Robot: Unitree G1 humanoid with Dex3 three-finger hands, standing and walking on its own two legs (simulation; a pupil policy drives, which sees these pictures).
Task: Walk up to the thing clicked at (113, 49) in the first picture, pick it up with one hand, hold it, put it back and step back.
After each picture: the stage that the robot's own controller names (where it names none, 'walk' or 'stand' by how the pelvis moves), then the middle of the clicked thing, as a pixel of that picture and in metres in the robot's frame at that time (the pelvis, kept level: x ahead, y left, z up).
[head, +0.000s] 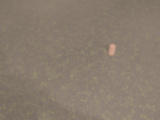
stand; (112, 49) +1.29 -0.30 -0.72
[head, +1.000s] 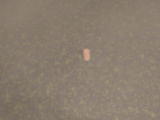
walk; (86, 54) +1.19 +0.07 -0.70
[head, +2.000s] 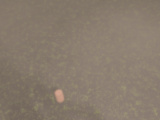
walk; (59, 96) +0.70 +0.28 -0.71
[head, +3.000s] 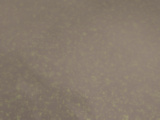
walk; out of the picture +0.41 +0.20 -0.70
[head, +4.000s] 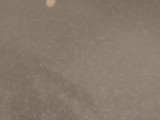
stand; out of the picture +0.35 +0.21 -0.72
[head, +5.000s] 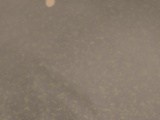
stand; out of the picture +0.36 +0.21 -0.73
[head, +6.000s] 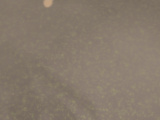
stand; out of the picture +0.36 +0.23 -0.73
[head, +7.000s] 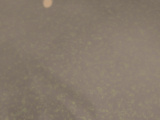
stand; out of the picture +0.35 +0.22 -0.73
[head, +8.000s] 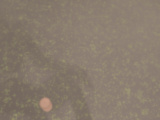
go down; (46, 104) +0.39 +0.21 -0.58
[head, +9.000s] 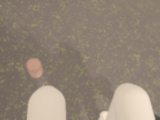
go down; (35, 68) +0.45 +0.22 -0.32
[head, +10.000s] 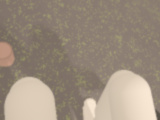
close in; (4, 55) +0.44 +0.24 -0.25
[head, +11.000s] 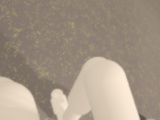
close; out of the picture +0.44 +0.27 -0.23
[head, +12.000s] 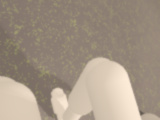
lift; out of the picture +0.43 +0.27 -0.23
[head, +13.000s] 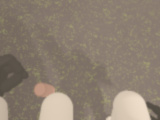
lift; (45, 90) +0.37 +0.21 -0.38
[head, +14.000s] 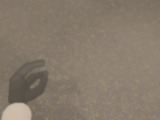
close; out of the picture +0.30 +0.18 -0.67
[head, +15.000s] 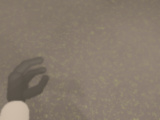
close; out of the picture +0.31 +0.19 -0.67
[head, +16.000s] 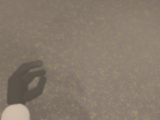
stand; out of the picture +0.31 +0.19 -0.65
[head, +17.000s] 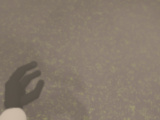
stand; out of the picture +0.32 +0.19 -0.64
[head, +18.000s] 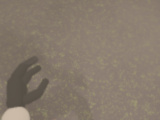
stand; out of the picture +0.33 +0.19 -0.61
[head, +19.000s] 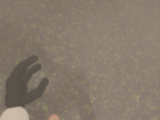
stand; out of the picture +0.33 +0.19 -0.58
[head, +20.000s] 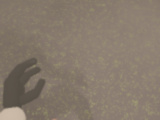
stand; out of the picture +0.33 +0.19 -0.61
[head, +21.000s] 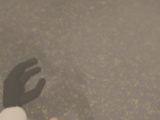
stand; out of the picture +0.33 +0.19 -0.60
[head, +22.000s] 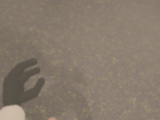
stand; out of the picture +0.33 +0.18 -0.59
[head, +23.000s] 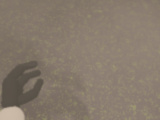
stand; out of the picture +0.31 +0.19 -0.63
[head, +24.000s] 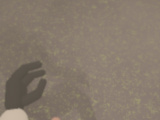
stand; out of the picture +0.33 +0.19 -0.60
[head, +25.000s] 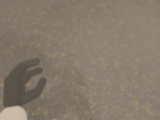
stand; out of the picture +0.33 +0.18 -0.60
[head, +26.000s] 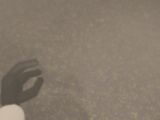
stand; out of the picture +0.32 +0.18 -0.63
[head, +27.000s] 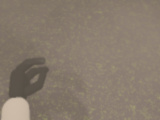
stand; out of the picture +0.31 +0.19 -0.65
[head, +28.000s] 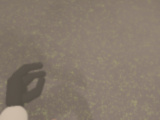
stand; out of the picture +0.33 +0.19 -0.61
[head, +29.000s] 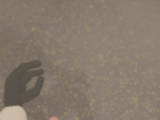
close; out of the picture +0.33 +0.19 -0.60
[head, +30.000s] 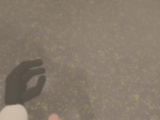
close; out of the picture +0.33 +0.19 -0.58
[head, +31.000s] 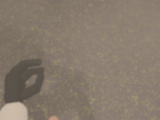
close; out of the picture +0.33 +0.19 -0.59
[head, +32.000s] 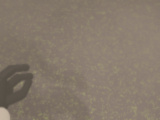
stand; out of the picture +0.32 +0.19 -0.64
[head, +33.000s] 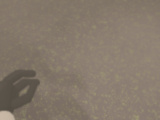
close; out of the picture +0.31 +0.19 -0.66
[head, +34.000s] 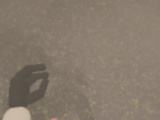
close; out of the picture +0.33 +0.19 -0.60
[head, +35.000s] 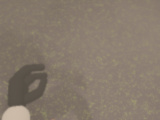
close; out of the picture +0.33 +0.19 -0.60
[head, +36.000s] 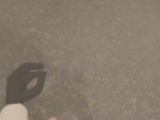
close; out of the picture +0.33 +0.19 -0.60
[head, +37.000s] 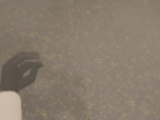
close; out of the picture +0.33 +0.18 -0.63
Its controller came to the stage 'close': yes
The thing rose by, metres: 0.02
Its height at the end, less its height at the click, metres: +0.00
